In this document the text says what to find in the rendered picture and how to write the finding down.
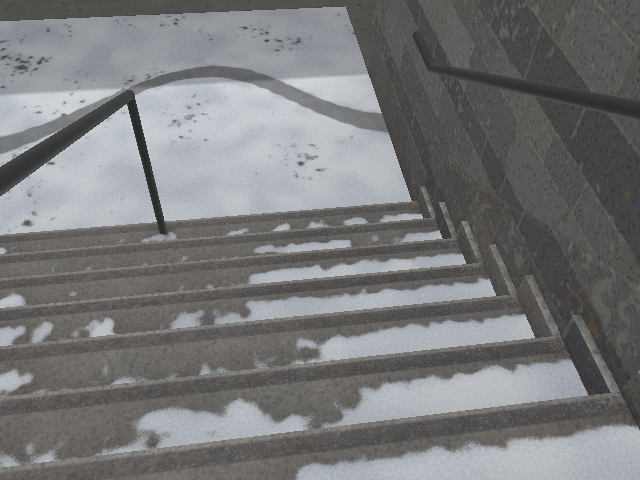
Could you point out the stairs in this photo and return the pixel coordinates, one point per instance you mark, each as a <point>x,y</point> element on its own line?
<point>347,343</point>

